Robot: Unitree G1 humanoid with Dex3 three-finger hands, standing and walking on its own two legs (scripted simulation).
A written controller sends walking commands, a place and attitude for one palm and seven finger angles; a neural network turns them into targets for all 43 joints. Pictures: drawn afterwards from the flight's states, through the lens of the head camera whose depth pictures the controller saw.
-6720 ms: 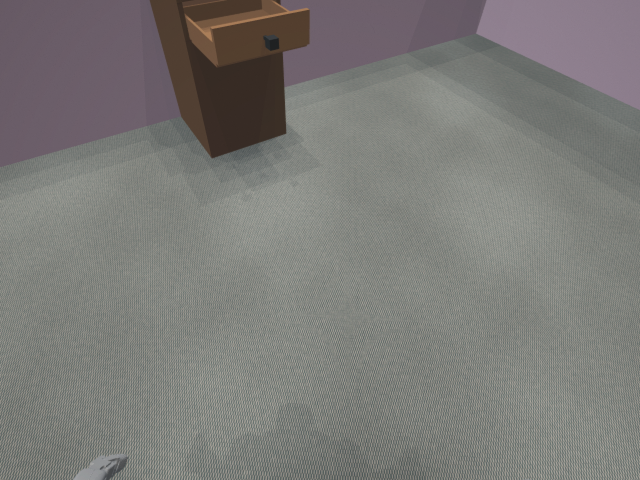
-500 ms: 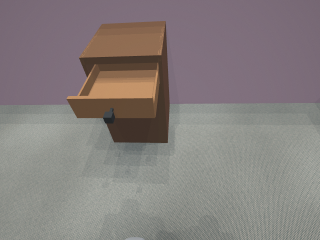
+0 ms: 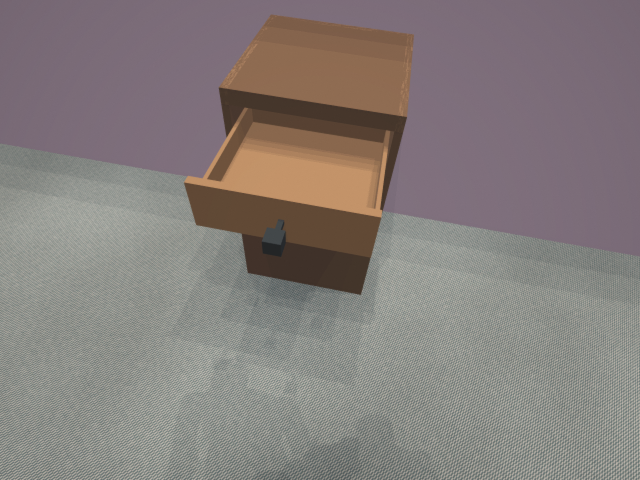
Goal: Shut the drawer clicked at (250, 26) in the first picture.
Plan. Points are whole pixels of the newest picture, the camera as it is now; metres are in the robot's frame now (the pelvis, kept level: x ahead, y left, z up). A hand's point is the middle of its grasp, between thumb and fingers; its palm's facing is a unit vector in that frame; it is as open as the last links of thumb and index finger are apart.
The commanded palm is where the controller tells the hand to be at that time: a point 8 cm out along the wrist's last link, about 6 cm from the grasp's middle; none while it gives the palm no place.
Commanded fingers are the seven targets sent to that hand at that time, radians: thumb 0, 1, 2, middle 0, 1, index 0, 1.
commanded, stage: take the last steps up to it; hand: left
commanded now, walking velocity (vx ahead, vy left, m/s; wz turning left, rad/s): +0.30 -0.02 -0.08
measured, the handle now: (276, 235) +0.55 +0.14 -0.12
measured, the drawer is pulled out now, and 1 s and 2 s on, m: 0.28 0.28 0.28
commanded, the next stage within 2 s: come to a stop and stand still in 0.46 s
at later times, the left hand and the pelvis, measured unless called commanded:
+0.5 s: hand (249, 357) +0.32 +0.15 -0.16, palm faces -0.05 -0.97 -0.22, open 7.3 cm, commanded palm none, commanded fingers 0.00 0.90 0.90 -0.20 -0.30 -0.20 -0.30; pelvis +0.19 -0.03 -0.01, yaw -2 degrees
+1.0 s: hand (222, 392) +0.26 +0.18 -0.18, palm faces +0.06 -0.98 -0.21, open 7.3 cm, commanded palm none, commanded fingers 0.00 0.90 0.90 -0.20 -0.30 -0.20 -0.30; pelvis +0.24 +0.00 +0.00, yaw -2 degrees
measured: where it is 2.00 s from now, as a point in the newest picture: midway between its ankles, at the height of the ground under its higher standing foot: outside the picture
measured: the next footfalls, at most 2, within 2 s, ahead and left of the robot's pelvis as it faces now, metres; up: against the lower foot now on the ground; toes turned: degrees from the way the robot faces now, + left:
right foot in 0.44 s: +0.31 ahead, -0.11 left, +0.00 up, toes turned -9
left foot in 0.92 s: +0.24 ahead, +0.08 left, +0.00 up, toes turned +1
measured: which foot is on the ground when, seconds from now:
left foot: down 0.00-0.44, up 0.46-0.90, down 0.92-1.00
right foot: up 0.00-0.42, down 0.44-0.94, up 0.96-1.00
